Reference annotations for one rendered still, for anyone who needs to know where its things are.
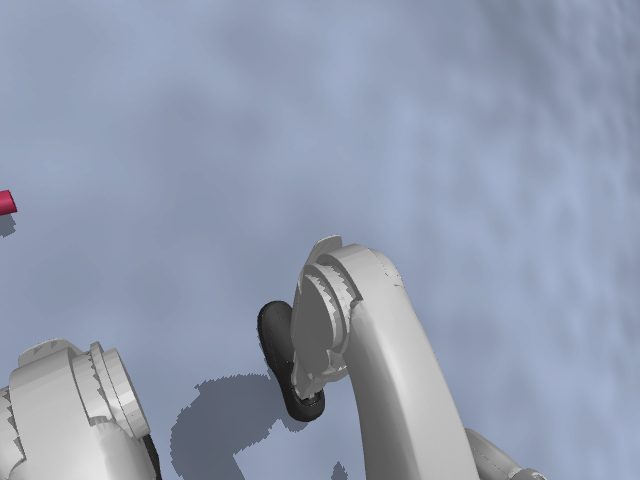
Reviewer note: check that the left robot foot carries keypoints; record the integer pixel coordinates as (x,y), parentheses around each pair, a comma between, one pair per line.
(153,455)

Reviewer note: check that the right robot foot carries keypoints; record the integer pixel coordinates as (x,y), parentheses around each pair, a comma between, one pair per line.
(274,321)

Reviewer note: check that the right robot hand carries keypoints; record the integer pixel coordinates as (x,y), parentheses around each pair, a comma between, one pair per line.
(491,462)

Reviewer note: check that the bottle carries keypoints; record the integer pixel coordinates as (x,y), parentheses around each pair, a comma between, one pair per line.
(7,204)

